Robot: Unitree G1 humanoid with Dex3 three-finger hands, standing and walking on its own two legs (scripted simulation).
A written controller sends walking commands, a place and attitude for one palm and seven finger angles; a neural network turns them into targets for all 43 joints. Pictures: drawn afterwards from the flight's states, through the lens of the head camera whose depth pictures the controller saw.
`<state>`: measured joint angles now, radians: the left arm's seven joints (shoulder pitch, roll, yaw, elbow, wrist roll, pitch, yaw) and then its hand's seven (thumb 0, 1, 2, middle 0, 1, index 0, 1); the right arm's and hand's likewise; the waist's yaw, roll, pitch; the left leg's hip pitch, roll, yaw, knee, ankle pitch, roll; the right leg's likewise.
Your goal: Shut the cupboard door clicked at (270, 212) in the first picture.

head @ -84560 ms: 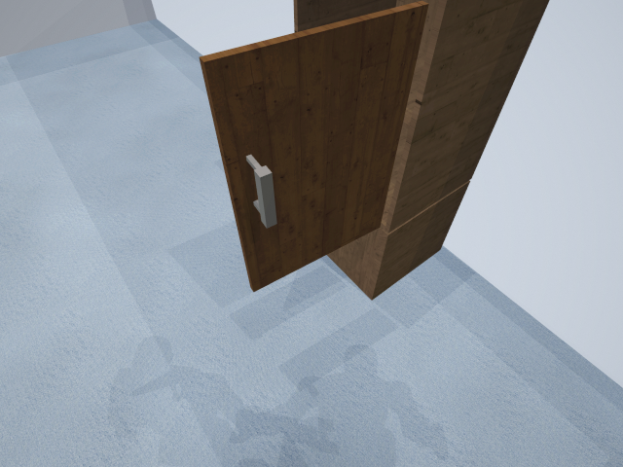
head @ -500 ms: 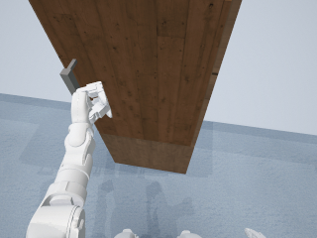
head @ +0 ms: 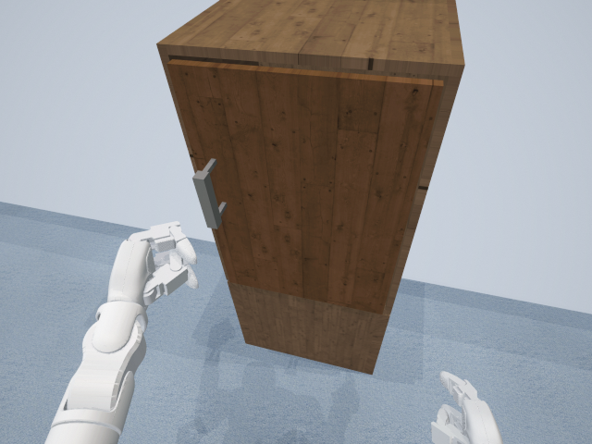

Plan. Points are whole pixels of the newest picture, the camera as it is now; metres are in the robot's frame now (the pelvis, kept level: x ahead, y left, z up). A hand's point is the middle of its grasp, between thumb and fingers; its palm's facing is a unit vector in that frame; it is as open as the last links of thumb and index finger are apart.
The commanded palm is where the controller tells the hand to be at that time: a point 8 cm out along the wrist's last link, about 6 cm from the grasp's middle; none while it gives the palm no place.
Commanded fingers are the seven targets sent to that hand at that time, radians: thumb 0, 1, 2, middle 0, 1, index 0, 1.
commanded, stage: draw the hand back to the body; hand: left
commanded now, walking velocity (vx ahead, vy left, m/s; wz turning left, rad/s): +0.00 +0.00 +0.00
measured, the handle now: (213, 194) +0.55 +0.20 +0.02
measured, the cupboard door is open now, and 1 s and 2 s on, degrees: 0 0 0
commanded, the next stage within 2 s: step back with the hand held close in 0.92 s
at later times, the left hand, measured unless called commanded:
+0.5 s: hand (36, 312) +0.21 +0.27 +0.17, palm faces +0.42 -0.83 -0.38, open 5.8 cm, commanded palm +0.15 +0.31 +0.19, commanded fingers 0.00 0.90 0.90 -0.23 -0.33 -0.23 -0.33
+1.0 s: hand (49, 300) +0.21 +0.26 +0.18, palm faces +0.45 -0.79 -0.42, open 7.4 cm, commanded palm +0.16 +0.30 +0.19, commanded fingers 0.00 0.90 0.90 -0.20 -0.30 -0.20 -0.30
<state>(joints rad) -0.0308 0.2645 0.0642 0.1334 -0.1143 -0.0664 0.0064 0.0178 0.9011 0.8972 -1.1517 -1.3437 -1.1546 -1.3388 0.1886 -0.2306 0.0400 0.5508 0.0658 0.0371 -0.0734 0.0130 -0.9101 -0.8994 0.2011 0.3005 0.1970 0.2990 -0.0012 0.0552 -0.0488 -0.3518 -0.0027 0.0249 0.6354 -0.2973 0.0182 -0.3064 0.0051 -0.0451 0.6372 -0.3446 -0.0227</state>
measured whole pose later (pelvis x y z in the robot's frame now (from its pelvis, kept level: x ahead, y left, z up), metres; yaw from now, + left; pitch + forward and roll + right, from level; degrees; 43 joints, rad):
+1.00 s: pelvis +0.03 -0.01 +0.02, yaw +0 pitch -4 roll +0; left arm 0.46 0.36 0.34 -0.39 -0.09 -0.03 0.10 0.02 0.89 0.90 -0.21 -0.31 -0.21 -0.30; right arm 0.19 -0.23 0.03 0.63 0.03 -0.08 -0.08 0.02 -0.91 -0.90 0.20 0.30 0.20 0.30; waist 0.05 0.08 -0.01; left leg -0.12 0.00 0.02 0.44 -0.25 0.01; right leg -0.07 0.01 -0.05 0.43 -0.29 -0.03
